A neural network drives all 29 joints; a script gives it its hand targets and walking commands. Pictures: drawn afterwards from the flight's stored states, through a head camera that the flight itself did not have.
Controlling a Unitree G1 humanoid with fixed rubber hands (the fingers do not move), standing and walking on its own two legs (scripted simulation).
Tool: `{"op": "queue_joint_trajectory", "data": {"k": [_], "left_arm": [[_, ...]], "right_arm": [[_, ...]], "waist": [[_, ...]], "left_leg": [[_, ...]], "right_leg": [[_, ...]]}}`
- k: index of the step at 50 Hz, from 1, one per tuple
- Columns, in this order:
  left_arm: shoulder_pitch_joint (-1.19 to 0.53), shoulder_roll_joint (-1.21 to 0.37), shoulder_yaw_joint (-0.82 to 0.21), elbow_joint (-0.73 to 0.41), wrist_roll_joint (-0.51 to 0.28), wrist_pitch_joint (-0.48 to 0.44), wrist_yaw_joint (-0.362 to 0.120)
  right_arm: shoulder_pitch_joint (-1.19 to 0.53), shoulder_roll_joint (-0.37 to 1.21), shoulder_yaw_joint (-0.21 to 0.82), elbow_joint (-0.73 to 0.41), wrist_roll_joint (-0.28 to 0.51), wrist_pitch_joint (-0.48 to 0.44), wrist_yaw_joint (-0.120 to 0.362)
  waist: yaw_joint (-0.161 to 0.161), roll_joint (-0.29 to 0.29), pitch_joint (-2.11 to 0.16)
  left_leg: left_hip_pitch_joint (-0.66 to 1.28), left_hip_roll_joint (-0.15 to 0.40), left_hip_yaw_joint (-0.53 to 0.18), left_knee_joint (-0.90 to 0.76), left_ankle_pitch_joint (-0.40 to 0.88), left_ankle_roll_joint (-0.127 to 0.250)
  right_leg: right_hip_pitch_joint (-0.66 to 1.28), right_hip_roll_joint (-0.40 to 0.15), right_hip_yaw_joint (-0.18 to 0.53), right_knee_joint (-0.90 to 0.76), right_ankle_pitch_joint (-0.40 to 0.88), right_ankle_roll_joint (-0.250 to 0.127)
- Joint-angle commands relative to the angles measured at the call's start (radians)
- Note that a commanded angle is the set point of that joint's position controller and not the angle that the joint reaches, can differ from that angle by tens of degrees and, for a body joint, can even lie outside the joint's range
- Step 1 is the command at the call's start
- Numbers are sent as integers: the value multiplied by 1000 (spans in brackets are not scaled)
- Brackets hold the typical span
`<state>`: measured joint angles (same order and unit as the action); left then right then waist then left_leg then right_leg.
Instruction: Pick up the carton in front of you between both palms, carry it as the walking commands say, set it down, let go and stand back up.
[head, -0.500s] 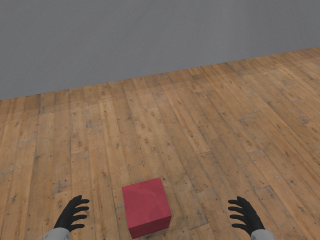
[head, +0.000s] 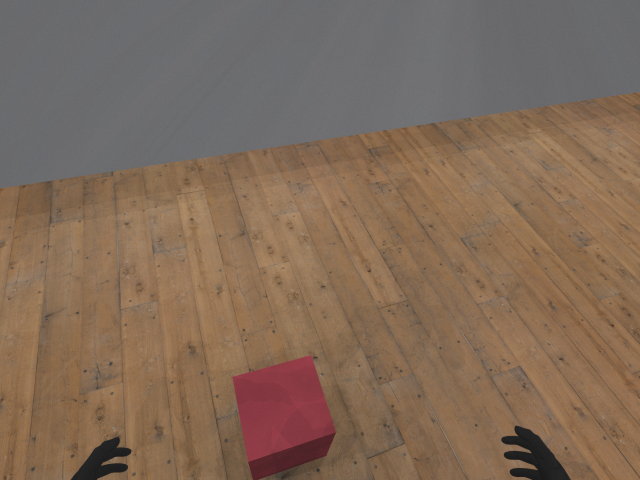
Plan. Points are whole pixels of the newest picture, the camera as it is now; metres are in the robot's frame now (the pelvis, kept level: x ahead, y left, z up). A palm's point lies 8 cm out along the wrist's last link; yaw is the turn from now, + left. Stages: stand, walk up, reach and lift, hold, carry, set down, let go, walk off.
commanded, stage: stand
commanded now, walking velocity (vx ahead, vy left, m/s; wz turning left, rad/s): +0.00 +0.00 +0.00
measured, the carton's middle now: (282, 418) +0.37 +0.05 -0.65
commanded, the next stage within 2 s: none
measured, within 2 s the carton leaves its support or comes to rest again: neither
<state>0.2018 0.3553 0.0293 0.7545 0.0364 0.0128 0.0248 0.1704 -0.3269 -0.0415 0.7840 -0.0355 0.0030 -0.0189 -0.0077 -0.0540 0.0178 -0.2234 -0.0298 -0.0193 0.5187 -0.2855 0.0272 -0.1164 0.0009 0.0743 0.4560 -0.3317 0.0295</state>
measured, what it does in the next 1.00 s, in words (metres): stands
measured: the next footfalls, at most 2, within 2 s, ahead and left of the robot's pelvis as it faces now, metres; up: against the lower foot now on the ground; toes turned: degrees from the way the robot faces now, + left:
none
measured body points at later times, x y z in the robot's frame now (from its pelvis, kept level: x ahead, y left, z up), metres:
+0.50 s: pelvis -0.01 +0.00 +0.01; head -0.01 +0.02 +0.46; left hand +0.10 +0.30 -0.12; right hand +0.10 -0.31 -0.09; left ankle -0.01 +0.10 -0.74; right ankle -0.05 -0.14 -0.74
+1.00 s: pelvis -0.02 +0.00 +0.01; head -0.02 +0.01 +0.46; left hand +0.07 +0.31 -0.12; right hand +0.08 -0.32 -0.10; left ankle -0.01 +0.10 -0.74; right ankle -0.05 -0.15 -0.74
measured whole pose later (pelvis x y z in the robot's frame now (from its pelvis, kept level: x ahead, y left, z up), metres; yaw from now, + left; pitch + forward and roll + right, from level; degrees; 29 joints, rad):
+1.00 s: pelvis -0.02 +0.00 +0.01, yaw +1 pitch -2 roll +0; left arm 0.16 0.39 0.01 0.98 0.03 0.00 0.02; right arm 0.12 -0.37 -0.01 1.02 -0.02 -0.01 -0.01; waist 0.00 -0.03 0.03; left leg -0.16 -0.03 -0.03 0.39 -0.19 0.02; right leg -0.05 -0.01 0.06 0.33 -0.24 0.03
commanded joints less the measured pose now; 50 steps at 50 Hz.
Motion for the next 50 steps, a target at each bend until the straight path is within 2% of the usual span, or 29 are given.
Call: {"op": "queue_joint_trajectory", "data": {"k": [1,12,31,50], "left_arm": [[-18,129,25,-37,-2,-15,6],[-43,143,18,34,-6,-18,7],[-59,169,13,130,-7,-25,-1],[-70,185,13,190,-12,-28,-6]], "right_arm": [[-20,-169,-34,-35,3,-13,-7],[-42,-179,-24,36,7,-18,-6],[-66,-205,-11,138,13,-20,-1],[-81,-221,-3,196,19,-22,2]], "waist": [[1,70,-66],[2,51,-51],[2,53,-15],[2,54,-11]], "left_leg": [[80,111,-96,-76,380,-2],[95,115,-99,-111,352,-2],[99,123,-114,-166,248,-1],[104,127,-129,-187,245,0]], "right_leg": [[-15,-61,29,-41,295,-22],[-2,-78,36,-81,286,-22],[-4,-94,49,-150,211,-29],[6,-101,44,-177,200,-33]]}}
